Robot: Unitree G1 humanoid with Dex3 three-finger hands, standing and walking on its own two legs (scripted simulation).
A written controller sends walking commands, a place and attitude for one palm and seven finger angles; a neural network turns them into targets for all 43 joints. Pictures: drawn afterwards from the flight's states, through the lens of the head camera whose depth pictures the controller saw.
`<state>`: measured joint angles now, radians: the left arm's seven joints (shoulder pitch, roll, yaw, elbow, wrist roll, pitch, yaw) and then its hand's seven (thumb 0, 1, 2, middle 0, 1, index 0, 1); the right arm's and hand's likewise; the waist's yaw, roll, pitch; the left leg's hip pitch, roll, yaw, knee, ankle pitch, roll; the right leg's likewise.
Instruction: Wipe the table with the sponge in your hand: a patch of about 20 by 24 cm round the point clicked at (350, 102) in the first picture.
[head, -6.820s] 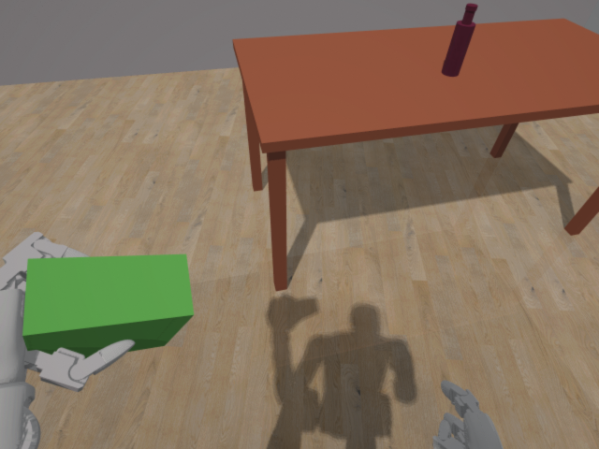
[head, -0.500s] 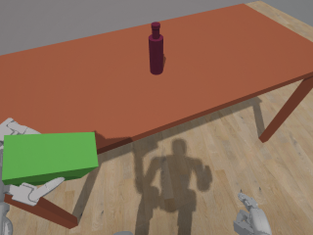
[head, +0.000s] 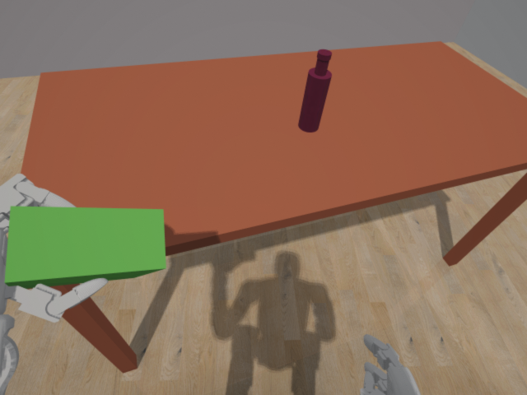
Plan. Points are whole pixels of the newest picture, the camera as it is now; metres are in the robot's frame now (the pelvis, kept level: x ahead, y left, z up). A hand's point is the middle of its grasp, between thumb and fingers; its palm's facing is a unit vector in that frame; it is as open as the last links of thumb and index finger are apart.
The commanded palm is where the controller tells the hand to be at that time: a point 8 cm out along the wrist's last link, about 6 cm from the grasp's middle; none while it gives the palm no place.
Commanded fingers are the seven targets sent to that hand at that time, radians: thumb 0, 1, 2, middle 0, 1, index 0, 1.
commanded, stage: come to a stop and stand still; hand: left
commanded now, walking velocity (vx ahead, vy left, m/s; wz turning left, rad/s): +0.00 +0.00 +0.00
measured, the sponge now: (108, 249) +0.23 +0.22 +0.15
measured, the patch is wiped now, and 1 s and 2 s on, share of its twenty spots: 0.00 0.00 0.00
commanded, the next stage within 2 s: look again from close up in 0.30 s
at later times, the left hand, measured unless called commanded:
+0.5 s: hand (68, 239) +0.23 +0.25 +0.17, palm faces +0.45 -0.82 -0.34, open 10.4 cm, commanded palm +0.17 +0.28 +0.18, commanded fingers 0.00 0.10 1.30 -1.20 -1.60 -1.20 -1.60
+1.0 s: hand (102, 224) +0.26 +0.23 +0.16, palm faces +0.42 -0.83 -0.37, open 10.4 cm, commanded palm +0.21 +0.26 +0.18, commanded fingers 0.00 0.10 1.30 -1.20 -1.60 -1.20 -1.60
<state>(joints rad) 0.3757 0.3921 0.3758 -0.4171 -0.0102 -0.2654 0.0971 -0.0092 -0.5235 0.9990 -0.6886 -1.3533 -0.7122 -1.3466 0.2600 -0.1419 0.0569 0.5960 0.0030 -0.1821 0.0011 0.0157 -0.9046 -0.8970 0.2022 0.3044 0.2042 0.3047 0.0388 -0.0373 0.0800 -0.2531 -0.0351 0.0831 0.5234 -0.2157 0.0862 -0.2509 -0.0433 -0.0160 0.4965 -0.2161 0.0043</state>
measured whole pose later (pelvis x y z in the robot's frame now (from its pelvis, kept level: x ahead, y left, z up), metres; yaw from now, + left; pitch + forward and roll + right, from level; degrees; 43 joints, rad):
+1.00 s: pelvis +0.05 -0.03 +0.01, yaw +1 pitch -1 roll -1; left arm 0.43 0.34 0.34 -0.41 -0.03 -0.19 0.11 -0.01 -0.52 1.00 -0.68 -1.36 -0.71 -1.35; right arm 0.21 -0.21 0.01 0.57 0.00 -0.11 -0.04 0.02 -0.91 -0.90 0.20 0.30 0.20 0.30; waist 0.03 0.00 0.01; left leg -0.21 -0.01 0.04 0.49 -0.27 0.05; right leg -0.20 0.04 0.05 0.44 -0.23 0.00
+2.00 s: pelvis +0.15 +0.02 +0.00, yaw -5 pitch -1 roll -2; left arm 0.49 0.37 0.38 -0.53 -0.05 -0.16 0.11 -0.01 -0.52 1.01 -0.68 -1.36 -0.71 -1.35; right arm 0.21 -0.17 0.05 0.59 0.01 -0.10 -0.02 0.01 -0.90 -0.90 0.20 0.30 0.21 0.30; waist 0.01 0.02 0.03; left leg -0.31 0.03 -0.01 0.59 -0.25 0.00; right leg -0.25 0.04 -0.06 0.52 -0.26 -0.04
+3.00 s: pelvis +0.16 +0.07 +0.01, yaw -5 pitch +0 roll -2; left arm 0.42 0.36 0.35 -0.44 -0.02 -0.22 0.09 -0.01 -0.52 1.01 -0.68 -1.36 -0.71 -1.35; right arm 0.20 -0.20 0.03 0.58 0.01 -0.13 -0.03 0.01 -0.91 -0.90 0.20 0.30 0.20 0.30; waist 0.03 -0.02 0.05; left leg -0.25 -0.03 0.02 0.45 -0.19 0.06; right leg -0.18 -0.02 -0.02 0.36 -0.18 0.03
